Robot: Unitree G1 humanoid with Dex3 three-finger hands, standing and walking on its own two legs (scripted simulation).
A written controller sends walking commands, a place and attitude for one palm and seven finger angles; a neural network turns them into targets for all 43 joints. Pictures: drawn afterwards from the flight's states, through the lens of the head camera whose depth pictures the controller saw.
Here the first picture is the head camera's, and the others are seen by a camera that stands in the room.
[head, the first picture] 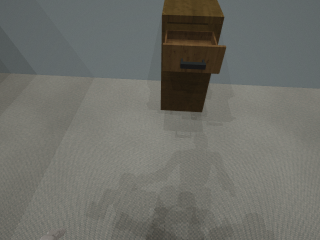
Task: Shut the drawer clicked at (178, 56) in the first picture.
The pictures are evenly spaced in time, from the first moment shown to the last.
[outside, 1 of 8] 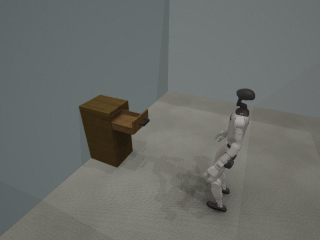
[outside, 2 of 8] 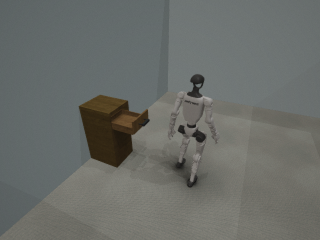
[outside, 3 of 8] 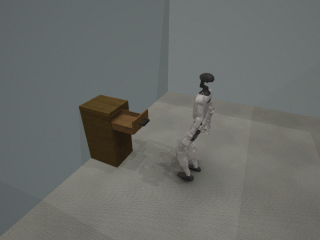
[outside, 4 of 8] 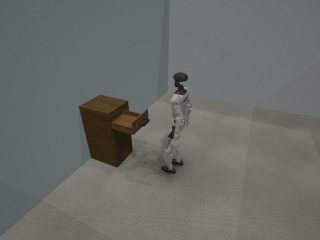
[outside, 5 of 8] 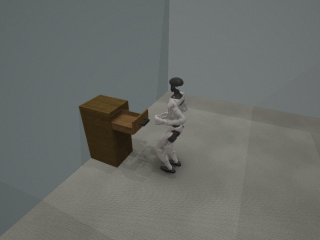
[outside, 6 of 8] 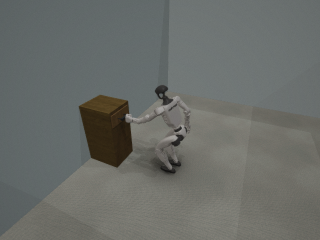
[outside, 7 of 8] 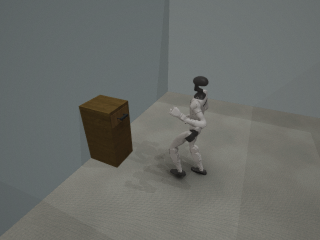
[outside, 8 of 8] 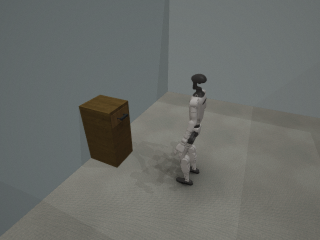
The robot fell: no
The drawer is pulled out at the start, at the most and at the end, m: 0.30 0.30 0.00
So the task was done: yes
